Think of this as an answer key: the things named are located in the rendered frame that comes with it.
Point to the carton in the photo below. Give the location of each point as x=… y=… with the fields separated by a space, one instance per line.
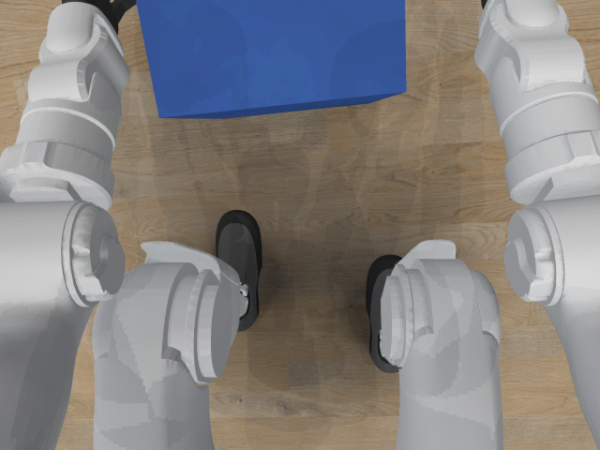
x=217 y=59

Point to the robot right upper arm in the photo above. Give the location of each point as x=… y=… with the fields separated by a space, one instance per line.
x=552 y=257

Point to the left robot hand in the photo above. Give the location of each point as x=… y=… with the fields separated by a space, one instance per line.
x=113 y=11

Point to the left robot shin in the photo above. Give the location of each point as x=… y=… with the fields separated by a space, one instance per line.
x=169 y=252

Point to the left robot thigh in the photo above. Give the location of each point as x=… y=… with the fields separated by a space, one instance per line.
x=171 y=329

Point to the robot right forearm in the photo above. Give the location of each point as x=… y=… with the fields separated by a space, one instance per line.
x=545 y=106

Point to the robot left forearm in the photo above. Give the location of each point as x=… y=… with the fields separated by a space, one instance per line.
x=68 y=129

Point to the robot left upper arm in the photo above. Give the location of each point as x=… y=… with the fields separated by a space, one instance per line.
x=57 y=261

